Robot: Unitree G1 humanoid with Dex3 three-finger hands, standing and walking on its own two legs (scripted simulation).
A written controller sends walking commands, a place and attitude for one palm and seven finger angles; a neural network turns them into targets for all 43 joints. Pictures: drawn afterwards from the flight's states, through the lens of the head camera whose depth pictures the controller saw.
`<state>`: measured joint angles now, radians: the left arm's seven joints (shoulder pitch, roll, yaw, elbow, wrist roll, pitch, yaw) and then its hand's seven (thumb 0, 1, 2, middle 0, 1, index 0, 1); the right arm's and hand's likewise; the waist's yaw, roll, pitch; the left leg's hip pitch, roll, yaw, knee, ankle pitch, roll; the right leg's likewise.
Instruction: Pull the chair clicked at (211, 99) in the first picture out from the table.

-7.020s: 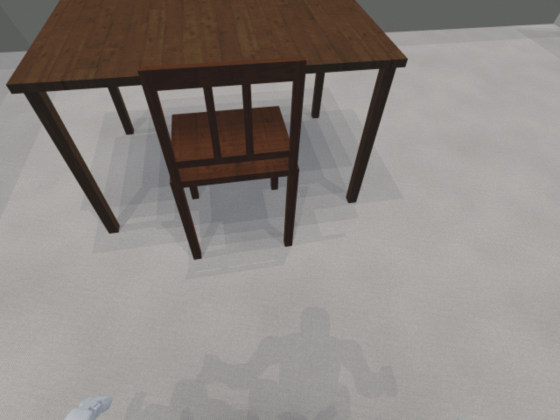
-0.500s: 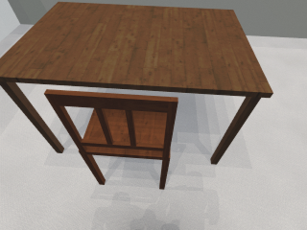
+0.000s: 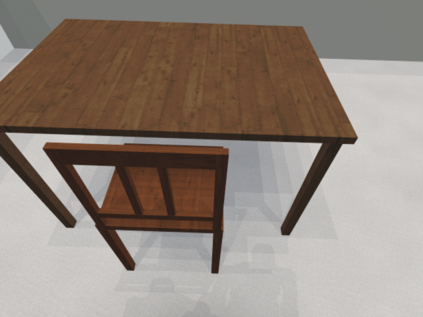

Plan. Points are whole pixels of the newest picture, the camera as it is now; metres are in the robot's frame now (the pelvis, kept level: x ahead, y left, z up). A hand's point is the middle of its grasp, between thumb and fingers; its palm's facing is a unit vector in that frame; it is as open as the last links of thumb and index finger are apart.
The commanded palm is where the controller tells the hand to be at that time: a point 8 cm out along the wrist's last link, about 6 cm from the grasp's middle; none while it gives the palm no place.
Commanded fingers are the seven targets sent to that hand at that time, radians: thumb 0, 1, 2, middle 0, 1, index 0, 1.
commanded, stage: come to a stop and stand still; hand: left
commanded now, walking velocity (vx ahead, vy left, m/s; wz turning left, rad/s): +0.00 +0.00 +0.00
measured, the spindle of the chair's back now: (131, 190) +0.44 +0.24 -0.11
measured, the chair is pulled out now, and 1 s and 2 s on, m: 0.00 0.00 0.00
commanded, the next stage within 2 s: look again from close up in 0.84 s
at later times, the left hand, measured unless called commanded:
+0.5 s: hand out of the picture +0.00 +0.15 -0.18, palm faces +0.06 -0.99 -0.15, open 7.3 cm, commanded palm none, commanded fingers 0.00 0.90 0.90 -0.20 -0.30 -0.20 -0.30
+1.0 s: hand out of the picture +0.02 +0.16 -0.18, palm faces +0.04 -0.98 -0.18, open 7.3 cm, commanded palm none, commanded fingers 0.00 0.90 0.90 -0.20 -0.30 -0.20 -0.30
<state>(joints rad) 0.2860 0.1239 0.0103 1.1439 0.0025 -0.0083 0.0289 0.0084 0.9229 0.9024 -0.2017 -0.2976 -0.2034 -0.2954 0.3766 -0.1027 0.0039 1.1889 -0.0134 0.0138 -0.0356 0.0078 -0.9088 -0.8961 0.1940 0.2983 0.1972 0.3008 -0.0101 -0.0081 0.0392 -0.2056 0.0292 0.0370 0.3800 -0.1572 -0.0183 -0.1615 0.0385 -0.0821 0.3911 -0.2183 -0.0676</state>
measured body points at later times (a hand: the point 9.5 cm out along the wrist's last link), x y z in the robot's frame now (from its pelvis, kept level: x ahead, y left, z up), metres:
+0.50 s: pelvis +0.04 +0.01 +0.00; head +0.04 +0.00 +0.45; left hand +0.00 +0.21 -0.16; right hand +0.03 -0.20 -0.16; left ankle +0.03 +0.13 -0.74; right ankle +0.00 -0.07 -0.74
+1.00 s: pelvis +0.04 +0.01 +0.00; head +0.05 +0.00 +0.45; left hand +0.02 +0.21 -0.16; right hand +0.03 -0.21 -0.17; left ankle +0.03 +0.13 -0.74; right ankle +0.00 -0.07 -0.74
